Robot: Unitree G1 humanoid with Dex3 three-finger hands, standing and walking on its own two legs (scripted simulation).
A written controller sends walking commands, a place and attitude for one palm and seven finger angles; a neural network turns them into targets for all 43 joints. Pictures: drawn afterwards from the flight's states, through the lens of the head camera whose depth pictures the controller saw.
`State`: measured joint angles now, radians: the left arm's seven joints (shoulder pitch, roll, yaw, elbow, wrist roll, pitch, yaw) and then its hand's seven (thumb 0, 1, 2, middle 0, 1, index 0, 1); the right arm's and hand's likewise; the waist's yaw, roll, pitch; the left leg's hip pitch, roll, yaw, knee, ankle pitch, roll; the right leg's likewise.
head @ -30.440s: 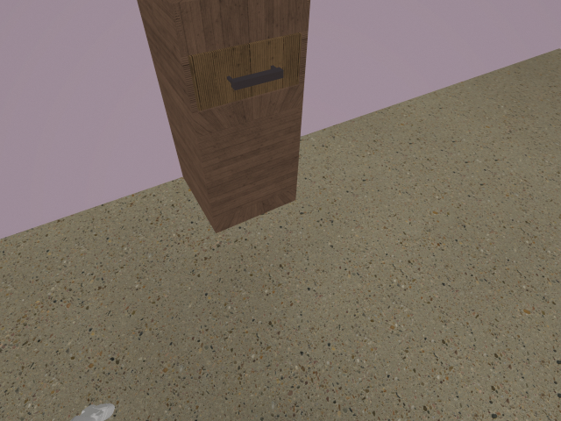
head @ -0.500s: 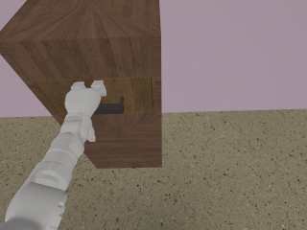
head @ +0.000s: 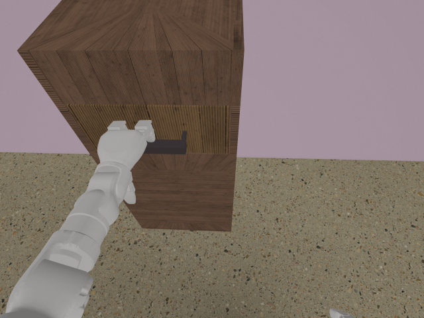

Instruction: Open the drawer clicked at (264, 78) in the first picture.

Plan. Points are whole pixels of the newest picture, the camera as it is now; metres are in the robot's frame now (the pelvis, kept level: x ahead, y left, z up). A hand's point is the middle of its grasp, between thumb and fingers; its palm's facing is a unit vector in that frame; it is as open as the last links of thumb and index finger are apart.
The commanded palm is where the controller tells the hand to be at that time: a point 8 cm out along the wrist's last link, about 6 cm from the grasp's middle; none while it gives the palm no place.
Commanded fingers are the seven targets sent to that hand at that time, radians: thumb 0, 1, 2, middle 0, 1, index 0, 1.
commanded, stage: re-aim the fingers above the handle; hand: left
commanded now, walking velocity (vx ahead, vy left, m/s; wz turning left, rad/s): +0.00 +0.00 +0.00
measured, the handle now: (152, 140) +0.52 +0.19 -0.03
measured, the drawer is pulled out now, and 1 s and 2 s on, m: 0.00 0.00 0.00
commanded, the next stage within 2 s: lower the fingers behind the handle in 1.72 s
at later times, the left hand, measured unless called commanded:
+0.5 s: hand (150, 164) +0.41 +0.16 +0.02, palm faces -0.09 -0.06 -0.99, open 13.8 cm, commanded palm +0.41 +0.18 +0.09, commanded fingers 0.00 -0.50 0.30 -0.30 -1.20 -0.30 -1.20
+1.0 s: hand (166, 158) +0.42 +0.12 +0.04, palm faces +0.05 -0.10 -0.99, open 13.8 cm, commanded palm +0.41 +0.18 +0.09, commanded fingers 0.00 -0.50 0.30 -0.30 -1.20 -0.30 -1.20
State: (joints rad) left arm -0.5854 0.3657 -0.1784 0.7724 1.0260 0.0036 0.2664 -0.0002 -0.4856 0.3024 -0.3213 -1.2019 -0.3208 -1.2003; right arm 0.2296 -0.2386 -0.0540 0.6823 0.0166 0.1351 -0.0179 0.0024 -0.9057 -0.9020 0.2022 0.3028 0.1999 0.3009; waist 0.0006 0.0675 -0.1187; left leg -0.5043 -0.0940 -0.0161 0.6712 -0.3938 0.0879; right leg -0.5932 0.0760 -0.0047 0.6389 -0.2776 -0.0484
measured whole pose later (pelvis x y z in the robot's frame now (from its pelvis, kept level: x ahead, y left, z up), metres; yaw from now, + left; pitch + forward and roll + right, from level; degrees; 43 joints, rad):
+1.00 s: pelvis +0.00 -0.01 -0.01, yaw +0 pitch +14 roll -1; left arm -0.57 0.33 -0.19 0.67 1.09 -0.16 0.33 0.00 -0.49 0.30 -0.33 -1.20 -0.33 -1.20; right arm 0.22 -0.24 -0.05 0.67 -0.01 0.09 -0.06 0.00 -0.91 -0.90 0.20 0.30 0.20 0.30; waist -0.03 0.04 -0.12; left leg -0.54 -0.09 -0.01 0.71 -0.41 0.07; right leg -0.64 0.08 0.00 0.69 -0.29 -0.06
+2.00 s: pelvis -0.01 -0.01 -0.01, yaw -3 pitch +16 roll +0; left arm -0.73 0.32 -0.12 0.84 1.08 0.02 0.48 0.00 -0.48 0.30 -0.32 -1.20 -0.32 -1.20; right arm 0.18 -0.24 -0.03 0.68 -0.01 0.10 -0.03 0.00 -0.91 -0.90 0.20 0.30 0.20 0.30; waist -0.04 0.04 -0.14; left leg -0.62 -0.08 0.04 0.77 -0.43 0.08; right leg -0.74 0.09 0.03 0.77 -0.31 -0.06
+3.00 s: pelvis -0.02 -0.01 -0.03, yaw -1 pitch +21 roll -1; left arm -0.72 0.33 -0.14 0.98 1.10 0.00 0.48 0.00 -0.49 0.30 -0.21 -1.22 -0.25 -1.18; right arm 0.30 -0.26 -0.06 0.70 0.00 0.07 -0.01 0.00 -0.91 -0.90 0.20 0.30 0.20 0.30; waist -0.05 0.03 -0.19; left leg -0.79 -0.08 0.02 0.89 -0.46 0.08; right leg -0.88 0.09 0.00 0.84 -0.32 -0.06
